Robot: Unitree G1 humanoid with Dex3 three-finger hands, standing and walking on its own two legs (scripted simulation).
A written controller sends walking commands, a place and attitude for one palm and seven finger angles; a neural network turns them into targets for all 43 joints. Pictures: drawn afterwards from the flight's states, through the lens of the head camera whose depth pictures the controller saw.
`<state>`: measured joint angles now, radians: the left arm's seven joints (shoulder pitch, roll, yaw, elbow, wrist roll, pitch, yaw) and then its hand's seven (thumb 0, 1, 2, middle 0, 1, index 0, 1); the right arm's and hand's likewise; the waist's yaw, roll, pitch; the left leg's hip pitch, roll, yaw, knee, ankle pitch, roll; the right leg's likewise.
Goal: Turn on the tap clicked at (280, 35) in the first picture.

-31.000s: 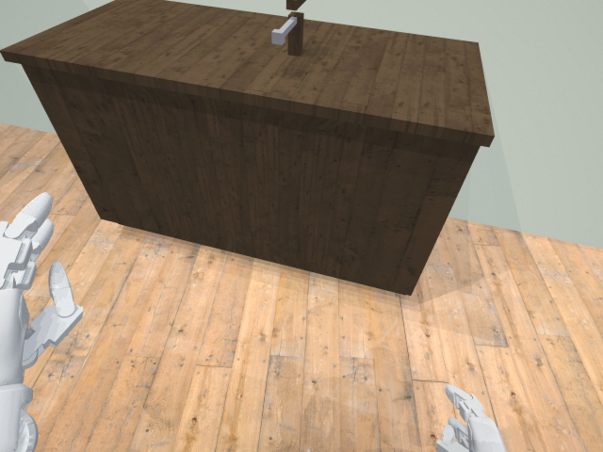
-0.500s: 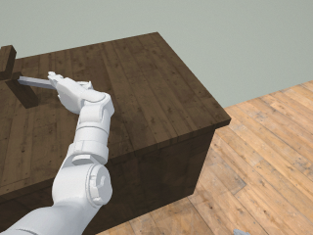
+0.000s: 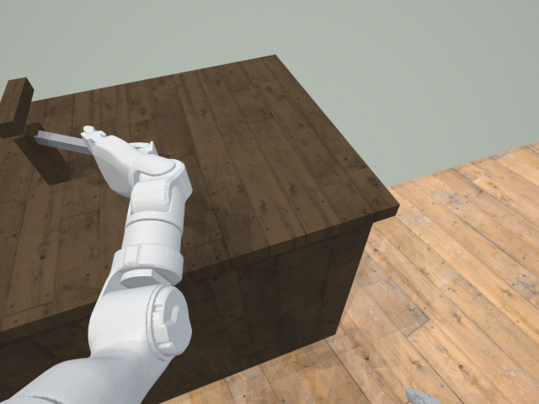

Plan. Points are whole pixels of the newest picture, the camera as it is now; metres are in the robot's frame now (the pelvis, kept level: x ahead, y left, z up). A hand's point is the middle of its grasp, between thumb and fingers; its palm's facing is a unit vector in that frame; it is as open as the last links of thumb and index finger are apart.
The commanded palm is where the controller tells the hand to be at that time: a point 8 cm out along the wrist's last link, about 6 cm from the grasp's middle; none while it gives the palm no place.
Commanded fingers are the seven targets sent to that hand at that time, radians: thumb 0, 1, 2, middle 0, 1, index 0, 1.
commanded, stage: lift the hand up off the lever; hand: left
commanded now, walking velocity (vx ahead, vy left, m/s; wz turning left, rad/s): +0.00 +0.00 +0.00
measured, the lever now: (110, 151) +0.46 +0.25 +0.15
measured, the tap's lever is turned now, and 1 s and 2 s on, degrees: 53 49 13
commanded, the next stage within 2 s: draw the hand back beside the body in 1.04 s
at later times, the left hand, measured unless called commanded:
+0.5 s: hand (150, 149) +0.45 +0.18 +0.16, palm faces +0.81 -0.58 -0.11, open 7.5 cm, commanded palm +0.40 +0.21 +0.22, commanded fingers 0.00 0.90 0.90 -0.15 -0.15 -0.15 -0.15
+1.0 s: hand (145, 152) +0.44 +0.19 +0.16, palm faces +0.80 -0.60 -0.09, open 7.4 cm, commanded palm +0.39 +0.21 +0.23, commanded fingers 0.00 0.90 0.90 -0.15 -0.15 -0.15 -0.15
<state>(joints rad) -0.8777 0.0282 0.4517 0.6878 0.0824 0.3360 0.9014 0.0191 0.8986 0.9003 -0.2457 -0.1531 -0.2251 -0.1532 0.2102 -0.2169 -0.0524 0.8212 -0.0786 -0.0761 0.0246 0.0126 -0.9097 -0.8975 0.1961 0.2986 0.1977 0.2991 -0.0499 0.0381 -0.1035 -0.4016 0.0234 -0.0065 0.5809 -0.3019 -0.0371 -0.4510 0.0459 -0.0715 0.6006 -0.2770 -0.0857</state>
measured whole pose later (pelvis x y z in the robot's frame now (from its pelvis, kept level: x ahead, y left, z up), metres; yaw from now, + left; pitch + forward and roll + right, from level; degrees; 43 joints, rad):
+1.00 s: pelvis +0.00 +0.00 +0.00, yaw -1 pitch +6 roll +1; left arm -0.83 0.01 0.46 0.57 0.04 0.43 0.85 0.02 0.90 0.90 -0.25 -0.15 -0.27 -0.16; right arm 0.17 -0.22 -0.05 0.84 -0.07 -0.13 0.03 0.01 -0.91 -0.90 0.20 0.30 0.20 0.30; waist -0.02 0.05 -0.09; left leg -0.36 0.03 0.00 0.57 -0.30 -0.04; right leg -0.42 0.05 -0.06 0.60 -0.28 -0.09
